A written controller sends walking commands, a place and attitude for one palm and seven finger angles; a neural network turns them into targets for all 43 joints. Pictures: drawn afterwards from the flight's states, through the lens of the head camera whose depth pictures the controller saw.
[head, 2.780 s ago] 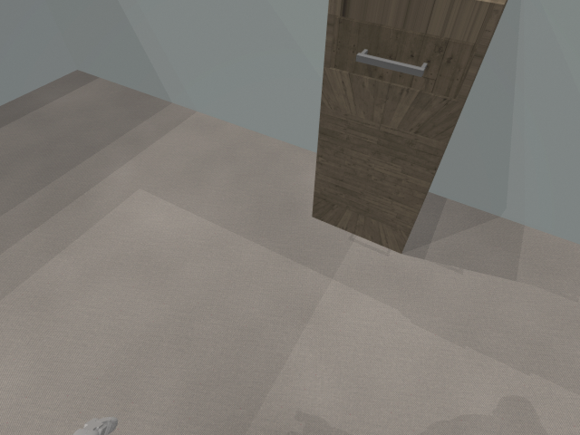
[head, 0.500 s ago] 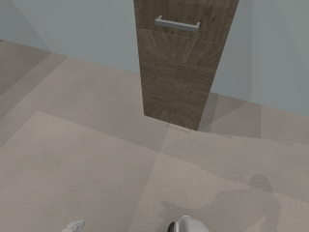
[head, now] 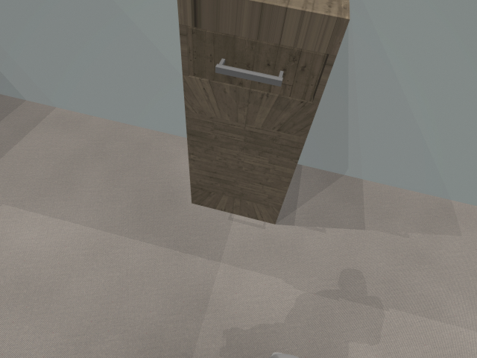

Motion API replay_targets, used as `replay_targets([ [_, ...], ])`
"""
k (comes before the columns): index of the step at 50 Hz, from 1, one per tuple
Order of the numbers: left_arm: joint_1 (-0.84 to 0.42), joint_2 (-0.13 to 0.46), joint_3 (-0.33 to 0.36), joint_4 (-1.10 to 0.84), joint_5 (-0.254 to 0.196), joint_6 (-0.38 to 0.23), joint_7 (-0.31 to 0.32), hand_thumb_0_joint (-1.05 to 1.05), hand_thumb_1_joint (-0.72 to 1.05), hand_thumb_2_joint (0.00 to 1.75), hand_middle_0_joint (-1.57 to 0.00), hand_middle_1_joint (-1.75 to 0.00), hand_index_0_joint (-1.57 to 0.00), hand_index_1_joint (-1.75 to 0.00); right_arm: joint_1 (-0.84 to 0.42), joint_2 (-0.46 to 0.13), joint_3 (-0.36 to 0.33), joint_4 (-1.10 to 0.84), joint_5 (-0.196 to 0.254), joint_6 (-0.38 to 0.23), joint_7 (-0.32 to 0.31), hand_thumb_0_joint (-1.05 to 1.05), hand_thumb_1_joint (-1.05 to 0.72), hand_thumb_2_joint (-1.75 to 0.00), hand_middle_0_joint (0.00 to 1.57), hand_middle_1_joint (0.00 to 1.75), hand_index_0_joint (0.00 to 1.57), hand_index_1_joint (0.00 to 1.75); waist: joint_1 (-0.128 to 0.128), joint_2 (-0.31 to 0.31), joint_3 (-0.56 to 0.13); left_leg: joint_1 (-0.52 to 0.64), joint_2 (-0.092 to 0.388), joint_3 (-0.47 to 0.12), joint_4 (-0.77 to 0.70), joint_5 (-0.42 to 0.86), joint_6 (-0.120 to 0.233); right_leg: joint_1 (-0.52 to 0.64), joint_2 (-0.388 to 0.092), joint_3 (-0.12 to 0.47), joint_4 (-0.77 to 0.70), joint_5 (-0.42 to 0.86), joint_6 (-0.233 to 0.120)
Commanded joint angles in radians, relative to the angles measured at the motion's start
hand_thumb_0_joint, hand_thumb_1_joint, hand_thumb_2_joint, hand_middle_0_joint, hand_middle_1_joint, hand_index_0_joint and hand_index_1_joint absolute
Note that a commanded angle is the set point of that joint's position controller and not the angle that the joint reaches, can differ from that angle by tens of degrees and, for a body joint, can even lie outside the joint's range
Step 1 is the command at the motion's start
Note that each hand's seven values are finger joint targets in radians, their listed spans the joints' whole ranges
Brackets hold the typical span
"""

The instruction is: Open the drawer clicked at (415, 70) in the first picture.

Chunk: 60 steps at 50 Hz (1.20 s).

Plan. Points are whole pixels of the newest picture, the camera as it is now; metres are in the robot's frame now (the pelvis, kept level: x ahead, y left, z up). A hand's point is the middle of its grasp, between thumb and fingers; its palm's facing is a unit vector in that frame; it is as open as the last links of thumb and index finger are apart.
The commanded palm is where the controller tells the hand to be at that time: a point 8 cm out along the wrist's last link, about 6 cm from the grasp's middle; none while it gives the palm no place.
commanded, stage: turn to face it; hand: left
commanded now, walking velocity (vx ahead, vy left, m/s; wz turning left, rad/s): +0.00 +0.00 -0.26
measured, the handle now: (250, 71) +0.83 +0.05 +0.03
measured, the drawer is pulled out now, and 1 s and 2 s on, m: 0.00 0.00 0.00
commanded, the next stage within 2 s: take the last steps up to it in 0.06 s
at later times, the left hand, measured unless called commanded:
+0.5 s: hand out of the picture +0.12 +0.15 -0.18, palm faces -0.10 -0.98 -0.19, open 7.3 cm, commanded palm none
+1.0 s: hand (186, 268) +0.32 +0.14 -0.17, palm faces -0.17 -0.96 -0.20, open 7.3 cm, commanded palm none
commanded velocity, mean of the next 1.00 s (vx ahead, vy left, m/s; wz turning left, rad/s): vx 0.21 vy -0.02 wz -0.08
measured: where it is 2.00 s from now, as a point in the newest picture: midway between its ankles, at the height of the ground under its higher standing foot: (235, 354)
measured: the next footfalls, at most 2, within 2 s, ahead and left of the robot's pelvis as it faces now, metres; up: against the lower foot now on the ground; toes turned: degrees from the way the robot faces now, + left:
right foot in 0.30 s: +0.04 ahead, -0.14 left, +0.00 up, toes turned -11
left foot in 0.60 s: +0.22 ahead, +0.09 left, +0.00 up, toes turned +2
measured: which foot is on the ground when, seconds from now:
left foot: down 0.00-0.30, up 0.32-0.58, down 0.60-1.00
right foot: up 0.00-0.28, down 0.30-0.62, up 0.64-1.00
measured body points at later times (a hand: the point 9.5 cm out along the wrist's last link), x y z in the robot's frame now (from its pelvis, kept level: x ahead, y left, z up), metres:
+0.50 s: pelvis +0.07 -0.02 +0.00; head +0.08 -0.02 +0.45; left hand +0.12 +0.20 -0.16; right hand +0.04 -0.26 -0.16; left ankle +0.11 +0.10 -0.70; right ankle +0.00 -0.14 -0.74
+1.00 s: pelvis +0.22 -0.03 +0.00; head +0.24 -0.04 +0.45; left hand +0.33 +0.19 -0.15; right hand +0.11 -0.20 -0.16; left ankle +0.18 +0.09 -0.74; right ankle +0.28 -0.16 -0.71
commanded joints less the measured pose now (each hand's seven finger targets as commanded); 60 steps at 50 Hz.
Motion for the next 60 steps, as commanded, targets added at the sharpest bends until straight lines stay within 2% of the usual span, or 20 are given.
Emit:
replay_targets([
  [1, 0.024, 0.040, 0.010, -0.048, -0.007, -0.022, 0.002, 0.00, 0.90, 0.90, -0.20, -0.30, -0.20, -0.30, 0.060, -0.162, -0.048, -0.020, 0.007, -0.028, -0.021, 0.00, -0.90, -0.90, 0.20, 0.30, 0.20, 0.30, -0.028, 0.169, -0.075, 0.204, 0.231, -0.097, -0.148, 0.675, 0.095, -0.089, -0.062, -0.006, 0.089, 0.016, 0.036],
  [6, -0.072, 0.020, -0.007, -0.053, -0.008, -0.019, 0.004, 0.00, 0.90, 0.90, -0.20, -0.30, -0.20, -0.30, 0.158, -0.184, -0.067, 0.047, 0.002, -0.014, -0.016, 0.00, -0.90, -0.90, 0.20, 0.30, 0.20, 0.30, -0.083, 0.199, -0.055, 0.249, 0.256, -0.079, -0.112, 0.732, 0.103, 0.008, -0.070, -0.069, -0.170, -0.034, 0.026],
  [12, 0.001, 0.026, -0.012, -0.002, -0.004, -0.043, -0.002, 0.00, 0.90, 0.90, -0.20, -0.30, -0.20, -0.30, 0.159, -0.198, -0.068, 0.087, 0.002, -0.008, -0.005, 0.00, -0.90, -0.90, 0.20, 0.30, 0.20, 0.30, -0.038, 0.175, -0.075, 0.116, 0.244, -0.070, -0.033, 0.328, 0.048, 0.291, -0.044, -0.124, -0.531, 0.124, -0.020],
  [13, 0.072, 0.063, -0.005, 0.022, -0.001, -0.054, 0.002, 0.00, 0.90, 0.90, -0.20, -0.30, -0.20, -0.30, 0.150, -0.170, -0.061, 0.085, 0.010, -0.014, 0.002, 0.00, -0.90, -0.90, 0.20, 0.30, 0.20, 0.30, 0.001, 0.090, -0.098, -0.021, 0.210, -0.023, 0.084, 0.193, 0.005, 0.469, -0.113, -0.040, -0.614, 0.187, -0.052],
  [14, 0.143, 0.157, 0.012, 0.053, 0.004, -0.068, 0.014, 0.00, 0.90, 0.90, -0.20, -0.30, -0.20, -0.30, 0.145, -0.095, -0.040, 0.058, 0.018, -0.020, 0.009, 0.00, -0.90, -0.90, 0.20, 0.30, 0.20, 0.30, 0.024, -0.188, -0.117, -0.292, 0.090, 0.104, 0.307, -0.125, -0.057, 0.662, -0.347, 0.259, -0.681, 0.239, -0.150],
  [15, 0.219, 0.187, 0.010, 0.072, -0.012, -0.066, 0.021, 0.00, 0.90, 0.90, -0.20, -0.30, -0.20, -0.30, 0.036, -0.114, -0.038, 0.015, 0.008, -0.013, 0.010, 0.00, -0.90, -0.90, 0.20, 0.30, 0.20, 0.30, 0.079, -0.184, -0.057, -0.406, 0.041, 0.015, 0.459, -0.372, -0.069, 0.595, -0.446, 0.380, -0.728, 0.248, -0.247],
  [18, 0.136, 0.110, -0.002, 0.076, -0.007, -0.079, 0.036, 0.00, 0.90, 0.90, -0.20, -0.30, -0.20, -0.30, 0.003, -0.120, -0.047, 0.031, -0.001, -0.013, 0.024, 0.00, -0.90, -0.90, 0.20, 0.30, 0.20, 0.30, 0.028, -0.130, 0.061, -0.458, 0.092, -0.074, 0.579, -0.212, -0.063, 0.454, -0.372, 0.294, -0.750, 0.127, -0.249],
  [26, 0.073, 0.116, -0.006, 0.088, -0.001, -0.102, 0.023, 0.00, 0.90, 0.90, -0.20, -0.30, -0.20, -0.30, 0.090, -0.061, -0.051, 0.057, 0.008, -0.022, 0.050, 0.00, -0.90, -0.90, 0.20, 0.30, 0.20, 0.30, -0.047, -0.113, 0.102, -0.162, 0.048, 0.019, 0.224, -0.036, -0.067, 0.228, -0.277, 0.102, -0.765, 0.065, -0.174],
  [29, 0.069, 0.094, -0.004, 0.091, -0.012, -0.095, 0.019, 0.00, 0.90, 0.90, -0.20, -0.30, -0.20, -0.30, 0.234, -0.089, -0.058, 0.106, 0.003, -0.043, 0.039, 0.00, -0.90, -0.90, 0.20, 0.30, 0.20, 0.30, -0.106, 0.006, 0.056, 0.113, 0.014, 0.048, 0.031, 0.043, -0.062, 0.141, -0.204, 0.035, -0.580, 0.066, -0.127],
  [30, 0.081, 0.050, -0.010, 0.082, -0.015, -0.092, 0.013, 0.00, 0.90, 0.90, -0.20, -0.30, -0.20, -0.30, 0.340, -0.153, -0.073, 0.138, -0.005, -0.051, 0.028, 0.00, -0.90, -0.90, 0.20, 0.30, 0.20, 0.30, -0.141, 0.175, 0.014, 0.231, 0.114, -0.123, -0.075, -0.072, -0.025, 0.059, -0.123, -0.022, -0.354, 0.062, -0.092],
  [31, 0.086, -0.011, -0.018, 0.054, -0.021, -0.088, 0.007, 0.00, 0.90, 0.90, -0.20, -0.30, -0.20, -0.30, 0.443, -0.259, -0.096, 0.157, -0.015, -0.052, 0.019, 0.00, -0.90, -0.90, 0.20, 0.30, 0.20, 0.30, -0.160, 0.415, -0.028, 0.282, 0.359, -0.469, -0.258, -0.229, 0.068, -0.075, -0.016, -0.137, -0.042, -0.145, -0.041],
  [32, 0.024, 0.018, -0.017, 0.032, -0.008, -0.088, 0.013, 0.00, 0.90, 0.90, -0.20, -0.30, -0.20, -0.30, 0.455, -0.245, -0.087, 0.172, -0.013, -0.050, 0.011, 0.00, -0.90, -0.90, 0.20, 0.30, 0.20, 0.30, -0.170, 0.379, -0.012, 0.224, 0.407, -0.592, -0.358, -0.315, 0.101, -0.129, -0.028, -0.042, 0.152, -0.175, -0.057],
  [35, 0.002, -0.009, -0.015, 0.058, -0.001, -0.092, -0.005, 0.00, 0.90, 0.90, -0.20, -0.30, -0.20, -0.30, 0.268, -0.122, -0.050, 0.131, -0.003, -0.066, -0.001, 0.00, -0.90, -0.90, 0.20, 0.30, 0.20, 0.30, -0.085, 0.128, 0.090, 0.067, 0.331, -0.372, -0.352, -0.134, 0.103, -0.150, -0.144, 0.006, 0.235, 0.048, -0.052],
  [40, 0.053, -0.048, -0.023, 0.085, -0.003, -0.064, -0.001, 0.00, 0.90, 0.90, -0.20, -0.30, -0.20, -0.30, 0.256, -0.091, -0.042, 0.160, 0.007, -0.076, -0.005, 0.00, -0.90, -0.90, 0.20, 0.30, 0.20, 0.30, -0.043, 0.135, 0.040, 0.082, 0.253, -0.123, -0.327, 0.215, 0.101, -0.050, -0.154, -0.052, 0.019, 0.115, -0.008],
  [46, -0.064, -0.055, -0.025, 0.044, -0.005, -0.064, 0.003, 0.00, 0.90, 0.90, -0.20, -0.30, -0.20, -0.30, 0.299, -0.079, -0.052, 0.198, 0.001, -0.057, 0.000, 0.00, -0.90, -0.90, 0.20, 0.30, 0.20, 0.30, -0.072, 0.148, 0.086, 0.095, 0.257, -0.084, -0.310, 0.227, 0.113, -0.007, -0.148, -0.096, -0.232, 0.134, -0.004],
  [51, 0.016, -0.036, -0.015, 0.073, -0.002, -0.082, 0.006, 0.00, 0.90, 0.90, -0.20, -0.30, -0.20, -0.30, 0.272, -0.083, -0.058, 0.205, 0.001, -0.040, 0.003, 0.00, -0.90, -0.90, 0.20, 0.30, 0.20, 0.30, -0.025, 0.082, 0.052, 0.017, 0.215, -0.053, -0.144, 0.133, 0.061, 0.260, -0.082, -0.159, -0.459, 0.218, -0.022],
  [52, 0.104, -0.004, -0.008, 0.101, 0.000, -0.091, 0.011, 0.00, 0.90, 0.90, -0.20, -0.30, -0.20, -0.30, 0.267, -0.065, -0.053, 0.207, 0.008, -0.043, 0.005, 0.00, -0.90, -0.90, 0.20, 0.30, 0.20, 0.30, 0.018, 0.019, 0.009, -0.035, 0.167, -0.007, -0.012, 0.123, 0.029, 0.396, -0.115, -0.107, -0.523, 0.246, -0.037],
  [54, 0.240, 0.133, 0.005, 0.128, -0.009, -0.108, 0.030, 0.00, 0.90, 0.90, -0.20, -0.30, -0.20, -0.30, 0.289, -0.001, -0.028, 0.171, 0.022, -0.036, 0.007, 0.00, -0.90, -0.90, 0.20, 0.30, 0.20, 0.30, 0.029, -0.224, -0.107, -0.224, 0.003, 0.026, 0.402, -0.334, -0.048, 0.560, -0.463, 0.295, -0.668, 0.597, -0.183],
  [56, 0.076, 0.075, -0.014, 0.096, -0.014, -0.105, 0.047, 0.00, 0.90, 0.90, -0.20, -0.30, -0.20, -0.30, 0.282, -0.005, -0.033, 0.184, 0.026, -0.007, -0.005, 0.00, -0.90, -0.90, 0.20, 0.30, 0.20, 0.30, -0.026, -0.166, -0.082, -0.125, 0.049, -0.082, 0.453, -0.296, -0.054, 0.363, -0.438, 0.220, -0.690, 0.746, -0.202],
  [60, -0.004, 0.074, -0.007, 0.059, -0.005, -0.077, 0.066, 0.00, 0.90, 0.90, -0.20, -0.30, -0.20, -0.30, 0.215, 0.001, -0.035, 0.174, 0.026, 0.032, -0.006, 0.00, -0.90, -0.90, 0.20, 0.30, 0.20, 0.30, -0.026, -0.035, -0.063, -0.130, 0.026, -0.086, 0.394, -0.233, -0.072, 0.326, -0.401, 0.075, -0.612, 0.919, -0.216],
])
